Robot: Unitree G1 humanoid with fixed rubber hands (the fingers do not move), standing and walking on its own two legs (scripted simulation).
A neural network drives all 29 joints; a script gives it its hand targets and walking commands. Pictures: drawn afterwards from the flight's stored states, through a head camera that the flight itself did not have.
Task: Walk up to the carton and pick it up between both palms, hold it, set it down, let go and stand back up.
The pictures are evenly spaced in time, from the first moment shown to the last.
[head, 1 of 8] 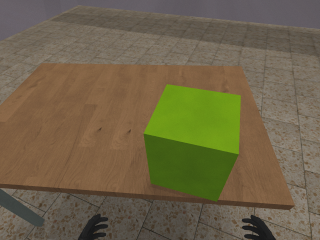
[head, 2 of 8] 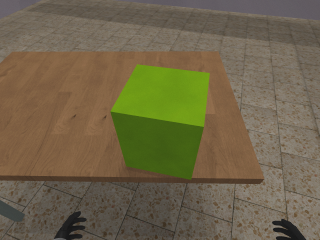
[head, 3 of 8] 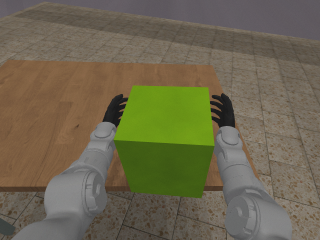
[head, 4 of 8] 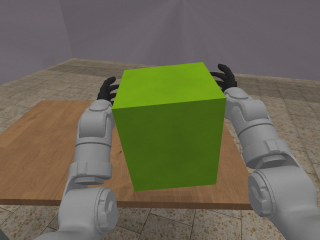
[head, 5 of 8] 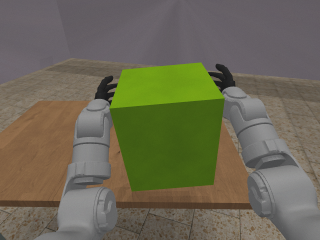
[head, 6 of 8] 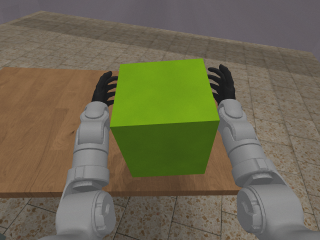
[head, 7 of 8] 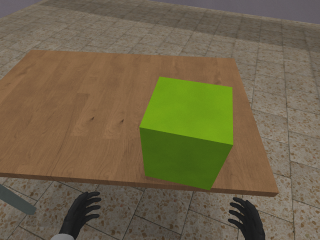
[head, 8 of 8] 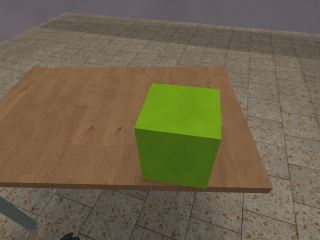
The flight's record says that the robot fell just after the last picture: no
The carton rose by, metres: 0.22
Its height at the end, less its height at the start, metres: +0.00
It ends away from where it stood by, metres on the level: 0.01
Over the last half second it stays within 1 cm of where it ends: yes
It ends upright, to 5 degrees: yes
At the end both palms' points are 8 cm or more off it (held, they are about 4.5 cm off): yes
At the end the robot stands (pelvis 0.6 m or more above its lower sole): yes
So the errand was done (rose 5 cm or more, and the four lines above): yes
